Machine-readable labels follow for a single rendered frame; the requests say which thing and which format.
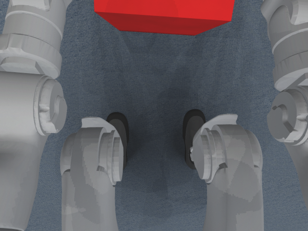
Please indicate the robot left shin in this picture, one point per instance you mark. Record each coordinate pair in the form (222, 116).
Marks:
(65, 159)

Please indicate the robot right upper arm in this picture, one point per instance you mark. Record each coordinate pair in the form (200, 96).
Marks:
(288, 123)

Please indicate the carton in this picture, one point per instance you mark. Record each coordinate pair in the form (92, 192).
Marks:
(179, 17)

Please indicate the left robot thigh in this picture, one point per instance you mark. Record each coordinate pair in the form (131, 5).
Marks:
(88, 187)

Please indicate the robot right forearm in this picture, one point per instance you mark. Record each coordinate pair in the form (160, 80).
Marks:
(287, 30)

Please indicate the robot left upper arm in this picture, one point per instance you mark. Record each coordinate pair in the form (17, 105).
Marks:
(32, 106)

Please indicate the robot left forearm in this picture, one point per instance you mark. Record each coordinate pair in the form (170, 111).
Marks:
(32, 35)

